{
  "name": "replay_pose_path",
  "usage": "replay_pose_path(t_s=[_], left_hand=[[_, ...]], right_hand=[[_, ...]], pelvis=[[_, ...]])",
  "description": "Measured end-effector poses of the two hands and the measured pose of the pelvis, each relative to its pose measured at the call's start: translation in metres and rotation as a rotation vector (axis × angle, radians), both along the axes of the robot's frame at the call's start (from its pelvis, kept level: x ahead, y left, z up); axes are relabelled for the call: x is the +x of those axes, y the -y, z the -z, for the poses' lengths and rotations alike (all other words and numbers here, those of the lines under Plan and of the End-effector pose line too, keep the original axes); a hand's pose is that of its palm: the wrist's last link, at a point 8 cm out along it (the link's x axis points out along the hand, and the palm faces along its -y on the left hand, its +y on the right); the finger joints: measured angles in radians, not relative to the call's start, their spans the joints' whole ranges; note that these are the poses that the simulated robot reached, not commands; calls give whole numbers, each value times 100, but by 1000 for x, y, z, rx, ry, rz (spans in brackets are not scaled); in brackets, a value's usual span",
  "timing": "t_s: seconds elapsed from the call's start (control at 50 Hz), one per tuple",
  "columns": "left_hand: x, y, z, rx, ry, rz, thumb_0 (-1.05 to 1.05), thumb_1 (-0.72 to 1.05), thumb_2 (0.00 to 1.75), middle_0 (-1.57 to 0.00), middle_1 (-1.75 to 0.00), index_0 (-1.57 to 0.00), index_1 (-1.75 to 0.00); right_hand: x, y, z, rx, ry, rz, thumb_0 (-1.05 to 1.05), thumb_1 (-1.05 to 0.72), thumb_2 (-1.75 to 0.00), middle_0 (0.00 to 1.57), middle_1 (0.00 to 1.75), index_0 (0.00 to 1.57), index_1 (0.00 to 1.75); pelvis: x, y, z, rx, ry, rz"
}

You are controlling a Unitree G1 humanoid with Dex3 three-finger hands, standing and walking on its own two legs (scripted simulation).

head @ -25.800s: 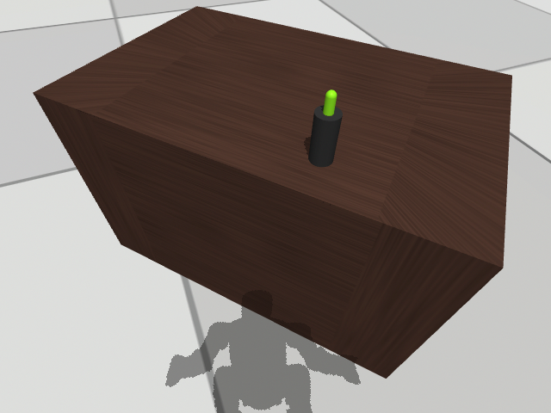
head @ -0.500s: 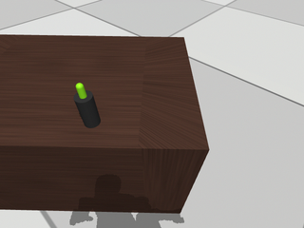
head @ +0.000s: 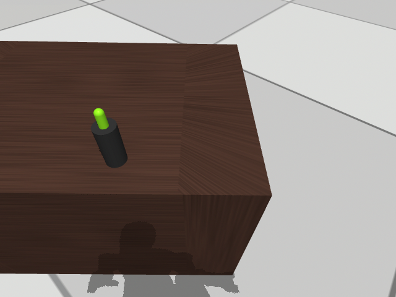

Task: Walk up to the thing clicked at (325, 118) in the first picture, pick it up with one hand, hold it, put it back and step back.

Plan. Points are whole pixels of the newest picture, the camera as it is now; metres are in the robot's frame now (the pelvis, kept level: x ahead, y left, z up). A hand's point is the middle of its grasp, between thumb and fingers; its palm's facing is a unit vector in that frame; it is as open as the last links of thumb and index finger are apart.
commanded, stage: stand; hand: left
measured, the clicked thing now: (108, 137) +0.46 +0.21 +0.06
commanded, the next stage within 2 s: none
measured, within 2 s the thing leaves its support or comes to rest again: neither
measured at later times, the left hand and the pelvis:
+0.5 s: hand out of the picture +0.09 +0.25 -0.15, palm faces -0.05 -0.94 -0.35, open 8.4 cm; pelvis +0.01 +0.00 +0.00, yaw +0 degrees
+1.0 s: hand out of the picture +0.09 +0.25 -0.15, palm faces -0.05 -0.94 -0.35, open 7.4 cm; pelvis +0.01 +0.00 +0.00, yaw +0 degrees
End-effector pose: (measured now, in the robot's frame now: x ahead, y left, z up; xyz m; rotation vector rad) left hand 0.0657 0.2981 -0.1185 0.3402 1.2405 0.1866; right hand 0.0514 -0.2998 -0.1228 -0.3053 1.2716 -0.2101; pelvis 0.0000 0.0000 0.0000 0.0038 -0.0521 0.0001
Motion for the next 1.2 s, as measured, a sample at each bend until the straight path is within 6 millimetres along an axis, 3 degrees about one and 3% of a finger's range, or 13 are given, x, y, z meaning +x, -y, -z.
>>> replay_pose_path(t_s=[0.08, 0.16, 0.34, 0.44, 0.54, 0.72, 1.2], left_hand=[[3, -1, 0, 0, 0, 1, 0, -52, 7, -9, -9, -9, -9], [6, -1, -1, 0, 4, 4, 0, -37, 23, -14, -18, -14, -17], [14, 0, -1, -2, 14, 10, 0, 22, 70, -19, -28, -19, -27], [17, 0, -1, -3, 21, 10, 0, 57, 82, -20, -29, -20, -29], [19, 0, -2, -3, 21, 10, 1, 77, 87, -20, -30, -20, -30], [18, -2, -2, -1, 12, 9, 1, 89, 89, -20, -30, -20, -30], [21, 1, -2, -5, 33, 18, 1, 91, 90, -20, -30, -20, -30]], right_hand=[[4, -1, 0, 1, 4, -1, 0, -90, -90, 20, 30, 20, 30], [8, -2, 0, 2, 10, -3, 0, -90, -90, 20, 30, 20, 30], [18, -3, -2, 2, 26, -3, 0, -90, -90, 20, 30, 20, 30], [22, -3, -2, 0, 34, -2, 0, -90, -90, 20, 30, 20, 30], [22, -3, -3, 0, 33, -1, 0, -90, -90, 20, 30, 20, 30], [20, -3, -2, 0, 20, 4, 0, -90, -90, 20, 30, 20, 30], [21, -2, -4, 0, 42, 12, 0, -90, -90, 20, 30, 20, 30]], pelvis=[[2, -1, 0, 1, -3, 1], [4, -1, 0, 0, -5, 1], [8, -2, 0, -1, -7, 3], [10, -3, 0, 0, -6, 5], [11, -3, -1, -1, -7, 5], [13, -3, -1, -1, -11, 5], [11, -2, -1, -1, -1, 10]])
